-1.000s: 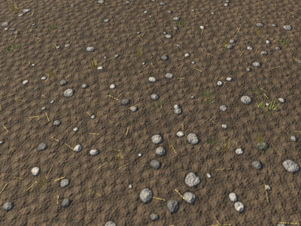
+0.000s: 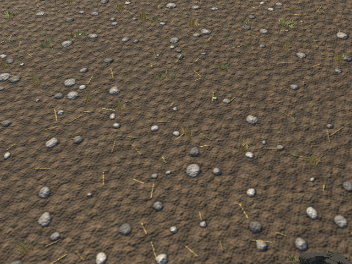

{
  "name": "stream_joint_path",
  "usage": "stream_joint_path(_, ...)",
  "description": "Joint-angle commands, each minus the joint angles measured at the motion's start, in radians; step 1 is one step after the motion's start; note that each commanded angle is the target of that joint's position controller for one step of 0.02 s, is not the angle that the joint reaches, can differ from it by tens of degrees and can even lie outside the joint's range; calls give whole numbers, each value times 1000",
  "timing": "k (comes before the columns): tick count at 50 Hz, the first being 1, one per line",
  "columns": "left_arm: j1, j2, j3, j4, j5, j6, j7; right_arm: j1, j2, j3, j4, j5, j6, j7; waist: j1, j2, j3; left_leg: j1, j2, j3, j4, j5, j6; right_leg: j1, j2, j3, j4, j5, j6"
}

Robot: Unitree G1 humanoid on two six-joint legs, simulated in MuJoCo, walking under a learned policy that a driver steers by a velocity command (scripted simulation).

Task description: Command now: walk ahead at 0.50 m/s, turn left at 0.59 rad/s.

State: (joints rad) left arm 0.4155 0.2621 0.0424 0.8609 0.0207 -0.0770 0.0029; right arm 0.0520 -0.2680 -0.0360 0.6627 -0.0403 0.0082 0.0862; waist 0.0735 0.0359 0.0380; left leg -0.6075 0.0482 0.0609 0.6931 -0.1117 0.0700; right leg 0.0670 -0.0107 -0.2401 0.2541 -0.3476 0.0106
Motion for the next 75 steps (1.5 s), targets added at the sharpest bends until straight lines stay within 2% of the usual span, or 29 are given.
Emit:
stream_joint_path(1, 7, 193, 43, -35, 2, 5, 13, -41, -68, -18, -81, -9, -14, -10, -44, -144, 0, 100, -79, 81, -68, -128, 56, 15, -261, 35, 113, 931, -104)
stream_joint_path(3, 0, 212, 45, -38, -3, 23, 16, 195, -105, -43, -13, -19, -28, -30, -153, -114, -143, 396, -157, 80, -169, -132, 113, -48, -243, -6, 471, 1008, -84)
stream_joint_path(4, 12, 173, 31, -66, 1, 22, 13, 356, -177, -69, 30, -28, -32, -47, -212, -9, -261, 676, -7, -136, -210, -230, 161, -270, -219, -6, 759, 671, -56)
stream_joint_path(5, 46, 56, 6, -139, 0, 18, -10, 314, -290, -92, 10, -7, -28, -61, -128, 233, -332, 946, 295, -672, -296, -212, 284, -708, -29, 46, 1086, -215, 1)
stream_joint_path(6, -79, 145, 23, -151, 11, 15, -8, 366, -264, -91, 2, 22, -21, -68, -207, 57, -346, 926, 312, -769, -383, -103, 293, -791, -20, 234, 1155, -157, -4)
stream_joint_path(8, -114, 109, 9, -150, -11, 0, -11, 288, -165, -61, 44, 26, -29, -82, -127, -15, -118, 678, 235, -466, -389, 201, 235, -766, -100, 244, 1031, 9, -19)
stream_joint_path(10, -51, 101, 6, -116, 14, 25, -15, 217, -109, -39, 46, 30, -45, -82, -52, -8, -78, 518, 150, -325, -435, 290, 184, -631, -128, 250, 920, 22, -10)
stream_joint_path(17, -198, 73, 10, -137, 18, 59, -35, 318, -121, -38, 119, 39, -80, -73, -78, 4, 12, 508, 97, -229, -554, 252, 158, -735, -126, 222, 688, 228, 13)
stream_joint_path(26, -440, 55, -2, -212, 9, 41, -43, 443, -127, -30, 201, 24, -86, -90, -146, 22, 63, 698, 133, -198, -512, 400, 129, -747, -55, 184, 373, 321, -40)
stream_joint_path(29, -358, 73, 6, -192, 7, 31, -35, 404, -151, -32, 213, 18, -87, -100, -88, 37, 31, 717, 145, -173, -405, 690, 99, -573, 7, 163, 303, 214, -92)
stream_joint_path(31, -101, 112, 27, -110, 13, 17, -12, 376, -166, -33, 219, 16, -84, -100, 29, 15, -116, 662, 94, -124, -96, 811, 67, -244, 52, 151, 223, 217, -139)
stream_joint_path(32, 72, 181, 45, -76, 36, 10, 4, 380, -132, -20, 194, 24, -89, -98, 90, -60, -241, 476, 48, -95, 185, 509, 52, 20, -133, 345, 212, 136, -189)
stream_joint_path(33, 110, 294, 75, -67, 46, 12, 2, 506, -38, -5, 179, 58, -90, -89, 24, -307, -346, 122, -163, -44, 569, -254, 4, 253, -416, 860, 119, 104, -335)
stream_joint_path(34, 36, 218, 60, -68, -1, 22, -11, 441, -124, -22, 192, 22, -87, -95, 12, -164, -290, 33, -136, -172, 647, -363, 23, 172, -385, 946, 42, 97, -322)
stream_joint_path(35, -69, 163, 46, -81, -10, 23, -14, 378, -117, -23, 175, 23, -88, -90, -30, -108, -138, 2, -79, -170, 628, -284, 24, 29, -356, 759, 33, 100, -301)
stream_joint_path(36, -117, 109, 32, -82, -4, 17, -18, 333, -101, -16, 168, 22, -90, -84, -42, -55, -72, 18, -41, -153, 573, -232, 22, -75, -308, 650, -2, 181, -276)
stream_joint_path(38, -139, 68, 17, -56, -6, 6, -13, 336, -78, -11, 172, 6, -68, -73, -91, -94, -25, 94, 6, -129, 478, -199, 5, -204, -223, 495, -54, 280, -222)
stream_joint_path(45, -36, 94, 23, 21, -17, -18, -19, 148, -46, 2, 124, 3, -43, -53, -74, -92, 35, -28, 63, -52, 233, -14, -59, -201, -167, 344, -159, 371, -229)
stream_joint_path(52, 64, 104, 22, 81, -12, -14, -12, -65, -32, 16, 65, 12, -55, -54, -14, -97, 49, 30, 20, -8, -73, 100, -53, -91, -178, 312, -98, 523, -203)
stream_joint_path(55, 44, 131, 28, 88, -4, -6, -1, -48, -54, 8, 60, 11, -67, -61, -42, -105, 39, 92, -6, -22, -135, 3, -28, -35, -208, 355, -14, 635, -193)
stream_joint_path(57, 4, 143, 31, 85, -5, -2, 1, 125, -81, -9, 114, 6, -84, -74, -127, -87, -39, 327, -52, -8, -233, -33, -1, -60, -173, 340, 178, 770, -165)
stream_joint_path(58, 2, 120, 24, 77, -11, -4, -2, 287, -129, -27, 162, -11, -98, -87, -185, -37, -145, 570, 6, -64, -256, -25, 31, -172, -116, 305, 382, 670, -145)
stream_joint_path(59, 27, 40, 4, 30, -33, -7, -5, 426, -228, -51, 166, -36, -104, -102, -213, 113, -302, 842, 292, -391, -295, -159, 91, -415, -14, 242, 708, 282, -112)
stream_joint_path(60, 106, 27, 8, 30, -40, 2, -1, 404, -270, -66, 170, -16, -86, -97, -165, 247, -352, 905, 428, -702, -416, -195, 168, -637, 88, 244, 904, -204, -106)
stream_joint_path(61, 37, 107, 29, 48, -17, 19, 5, 316, -171, -46, 154, 4, -77, -93, -141, 72, -206, 775, 369, -598, -430, -298, 139, -687, 9, 306, 961, -131, -118)
stream_joint_path(62, -11, 89, 29, 40, -15, 19, -5, 235, -105, -29, 142, 11, -81, -90, -116, 35, -90, 639, 321, -454, -468, -263, 113, -681, -27, 307, 934, -40, -115)
stream_joint_path(64, -32, 59, 30, 43, -1, 37, -19, 194, -55, -16, 150, 15, -92, -93, -79, 57, -17, 506, 244, -262, -523, -108, 65, -628, -70, 293, 881, 37, -96)
stream_joint_path(68, -49, 21, 32, 27, 6, 74, -29, 224, -65, -20, 175, 30, -123, -101, -30, 42, -18, 475, 225, -39, -469, 520, 74, -619, -56, 253, 874, 96, -48)
stream_joint_path(75, -245, -7, 8, -63, 11, 80, -53, 240, -89, -28, 195, 31, -95, -116, -68, 77, -15, 483, 185, 155, -401, 588, 71, -542, -22, 146, 475, 320, -48)
